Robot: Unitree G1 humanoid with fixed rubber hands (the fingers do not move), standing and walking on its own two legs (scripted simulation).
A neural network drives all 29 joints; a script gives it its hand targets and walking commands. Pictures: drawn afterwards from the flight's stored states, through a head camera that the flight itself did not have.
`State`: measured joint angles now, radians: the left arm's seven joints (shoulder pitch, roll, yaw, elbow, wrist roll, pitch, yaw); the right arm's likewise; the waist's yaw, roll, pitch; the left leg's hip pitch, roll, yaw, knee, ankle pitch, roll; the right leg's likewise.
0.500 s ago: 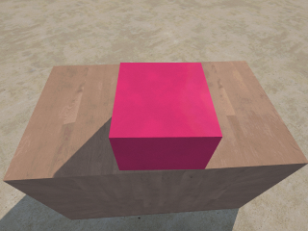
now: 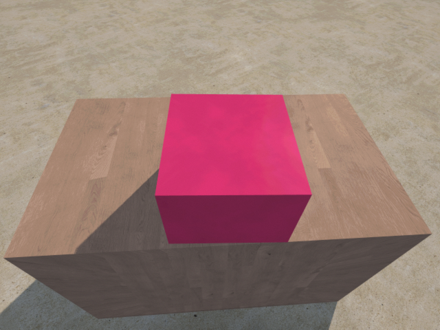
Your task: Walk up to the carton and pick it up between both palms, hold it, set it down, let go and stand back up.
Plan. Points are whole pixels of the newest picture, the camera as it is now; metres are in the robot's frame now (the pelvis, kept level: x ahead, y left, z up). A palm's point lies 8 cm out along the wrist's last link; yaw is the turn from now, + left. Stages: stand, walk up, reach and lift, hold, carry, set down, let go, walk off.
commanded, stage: stand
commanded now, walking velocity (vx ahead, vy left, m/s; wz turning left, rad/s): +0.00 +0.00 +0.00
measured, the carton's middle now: (227, 166) +0.48 +0.00 -0.03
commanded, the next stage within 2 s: reach and lift in 0.18 s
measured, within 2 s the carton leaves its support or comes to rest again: neither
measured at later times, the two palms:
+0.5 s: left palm (123, 297) +0.20 +0.21 -0.12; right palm (337, 327) +0.16 -0.22 -0.13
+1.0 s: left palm (121, 324) +0.15 +0.20 -0.11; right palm out of the picture +0.14 -0.23 -0.10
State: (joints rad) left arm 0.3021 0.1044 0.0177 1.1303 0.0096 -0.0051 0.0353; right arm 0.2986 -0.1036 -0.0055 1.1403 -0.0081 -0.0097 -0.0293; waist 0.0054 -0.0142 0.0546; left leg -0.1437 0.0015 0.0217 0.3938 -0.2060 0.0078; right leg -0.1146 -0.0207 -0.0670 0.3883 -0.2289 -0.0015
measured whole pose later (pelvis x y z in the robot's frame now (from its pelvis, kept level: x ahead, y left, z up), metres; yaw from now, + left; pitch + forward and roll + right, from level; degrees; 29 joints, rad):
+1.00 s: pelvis -0.02 -0.05 -0.01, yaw -2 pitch +3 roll +1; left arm 0.08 0.26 0.06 0.55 -0.05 0.38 -0.02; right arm 0.14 -0.06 0.00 0.63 0.05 0.11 -0.02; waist 0.03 -0.09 0.01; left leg -0.31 0.07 0.04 0.47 -0.21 -0.06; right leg -0.32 0.04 -0.05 0.54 -0.26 -0.07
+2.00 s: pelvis -0.01 -0.02 +0.00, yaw -2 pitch -2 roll +1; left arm 0.30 0.26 -0.07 0.45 -0.20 -0.07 0.08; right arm 0.26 -0.23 -0.04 0.56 0.15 -0.19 0.15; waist 0.06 -0.04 -0.09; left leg -0.19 0.04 0.05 0.43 -0.21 -0.03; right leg -0.21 0.02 -0.01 0.49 -0.25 -0.04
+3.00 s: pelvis +0.01 -0.01 +0.00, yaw -3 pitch +3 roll -1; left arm -0.14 0.34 0.02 0.57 -0.31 -0.10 0.01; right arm -0.25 -0.39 0.12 0.79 0.43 -0.20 0.09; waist 0.04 -0.01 -0.08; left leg -0.20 0.05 0.04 0.35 -0.19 -0.03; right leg -0.16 0.04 0.01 0.30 -0.18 -0.03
